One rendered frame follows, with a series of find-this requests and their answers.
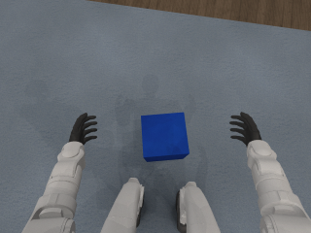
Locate robot left forearm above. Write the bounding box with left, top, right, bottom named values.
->
left=21, top=141, right=86, bottom=233

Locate robot right forearm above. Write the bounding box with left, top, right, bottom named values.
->
left=246, top=140, right=311, bottom=221

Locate carton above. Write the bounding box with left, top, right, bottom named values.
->
left=141, top=112, right=190, bottom=162

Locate left robot hand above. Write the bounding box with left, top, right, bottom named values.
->
left=69, top=113, right=97, bottom=145

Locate right robot hand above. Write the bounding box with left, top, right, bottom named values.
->
left=229, top=112, right=262, bottom=147

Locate robot right upper arm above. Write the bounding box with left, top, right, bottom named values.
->
left=259, top=214, right=311, bottom=233

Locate robot foot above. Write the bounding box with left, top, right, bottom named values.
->
left=136, top=193, right=145, bottom=228
left=176, top=190, right=187, bottom=233

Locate robot right foot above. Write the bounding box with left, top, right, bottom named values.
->
left=176, top=190, right=187, bottom=233

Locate robot left foot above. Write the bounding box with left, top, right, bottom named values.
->
left=136, top=193, right=145, bottom=228

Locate robot left upper arm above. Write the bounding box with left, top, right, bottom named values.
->
left=23, top=217, right=76, bottom=233

